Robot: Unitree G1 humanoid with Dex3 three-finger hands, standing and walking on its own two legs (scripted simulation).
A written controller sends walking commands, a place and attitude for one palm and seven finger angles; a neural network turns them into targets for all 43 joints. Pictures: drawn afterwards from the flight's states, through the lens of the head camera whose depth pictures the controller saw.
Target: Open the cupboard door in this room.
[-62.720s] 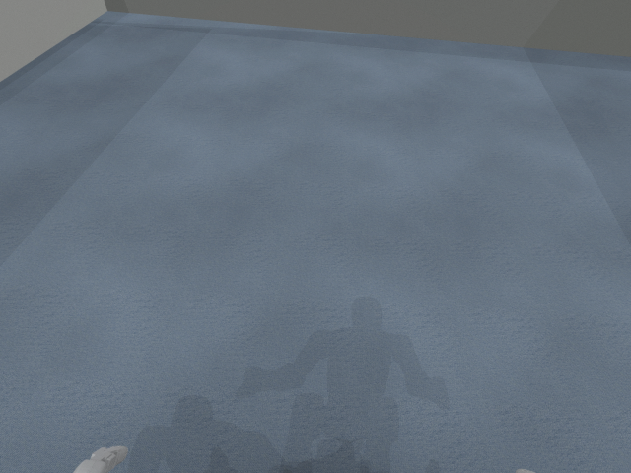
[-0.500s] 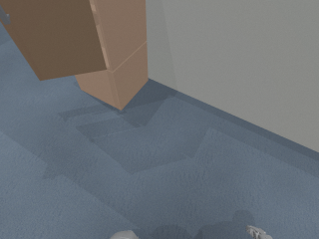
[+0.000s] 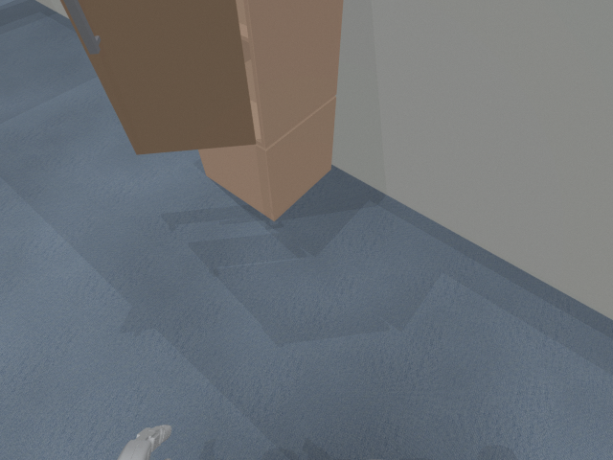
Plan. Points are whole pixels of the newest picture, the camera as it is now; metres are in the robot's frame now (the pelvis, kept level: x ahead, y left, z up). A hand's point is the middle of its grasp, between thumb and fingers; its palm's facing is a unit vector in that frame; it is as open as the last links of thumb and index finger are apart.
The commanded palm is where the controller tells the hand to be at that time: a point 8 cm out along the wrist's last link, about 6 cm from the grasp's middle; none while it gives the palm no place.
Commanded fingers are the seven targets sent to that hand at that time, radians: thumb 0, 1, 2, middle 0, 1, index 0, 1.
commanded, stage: turn to face it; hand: left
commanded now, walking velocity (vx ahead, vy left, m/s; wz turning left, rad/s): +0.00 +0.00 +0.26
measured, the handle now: (83, 18) +0.96 +0.52 +0.08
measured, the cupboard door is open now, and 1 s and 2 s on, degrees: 47 47 47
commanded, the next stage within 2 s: take the last steps up to it in 0.12 s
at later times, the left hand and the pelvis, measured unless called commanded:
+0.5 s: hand out of the picture -0.05 +0.18 -0.16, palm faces +0.29 -0.93 -0.22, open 7.3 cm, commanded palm none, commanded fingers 0.00 0.90 0.90 -0.20 -0.30 -0.20 -0.30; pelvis +0.02 +0.00 +0.01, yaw +12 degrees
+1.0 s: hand (126, 391) +0.23 +0.30 -0.16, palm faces +0.17 -0.97 -0.19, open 7.4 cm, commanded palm none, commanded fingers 0.00 0.90 0.90 -0.20 -0.30 -0.20 -0.30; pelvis +0.14 +0.10 +0.00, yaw +11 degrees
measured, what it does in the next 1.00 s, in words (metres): walks ahead: right foot, then left foot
